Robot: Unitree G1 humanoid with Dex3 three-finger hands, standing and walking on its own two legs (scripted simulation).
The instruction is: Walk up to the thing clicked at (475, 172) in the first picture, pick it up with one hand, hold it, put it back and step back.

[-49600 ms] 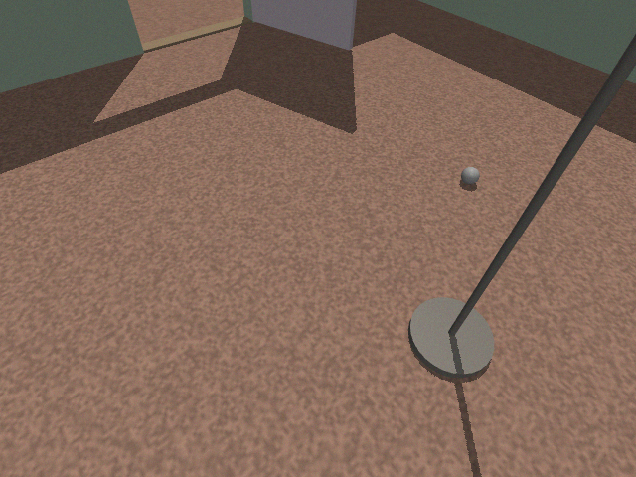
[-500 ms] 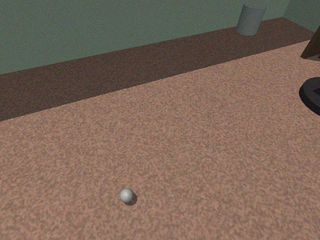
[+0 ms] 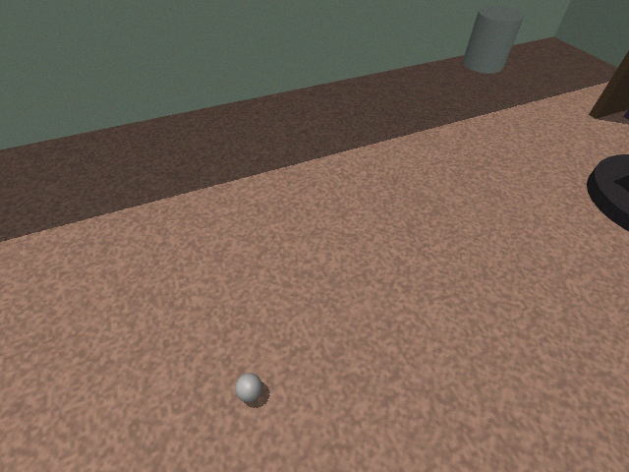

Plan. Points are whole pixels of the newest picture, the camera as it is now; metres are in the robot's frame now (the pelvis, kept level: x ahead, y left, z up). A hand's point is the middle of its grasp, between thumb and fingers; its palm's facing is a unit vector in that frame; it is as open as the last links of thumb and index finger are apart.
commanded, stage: stand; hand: left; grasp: from above
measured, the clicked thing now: (248, 387) +0.48 +0.19 -0.74
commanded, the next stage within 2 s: step back in 0.24 s
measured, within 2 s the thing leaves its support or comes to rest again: neither
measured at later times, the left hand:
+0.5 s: hand out of the picture +0.08 +0.29 -0.17, palm faces +0.00 -0.93 -0.37, open 7.4 cm
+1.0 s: hand out of the picture -0.02 +0.30 -0.18, palm faces -0.08 -0.92 -0.39, open 7.4 cm
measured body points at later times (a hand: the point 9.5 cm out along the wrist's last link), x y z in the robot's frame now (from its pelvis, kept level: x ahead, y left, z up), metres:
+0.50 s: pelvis -0.04 +0.03 -0.02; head +0.02 +0.03 +0.43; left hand +0.08 +0.34 -0.15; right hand +0.05 -0.30 -0.14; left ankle -0.04 +0.13 -0.73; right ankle -0.01 -0.12 -0.75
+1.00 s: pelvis -0.14 +0.04 -0.03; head -0.08 +0.03 +0.41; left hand -0.02 +0.34 -0.15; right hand -0.04 -0.27 -0.16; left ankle -0.05 +0.14 -0.75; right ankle -0.15 -0.08 -0.75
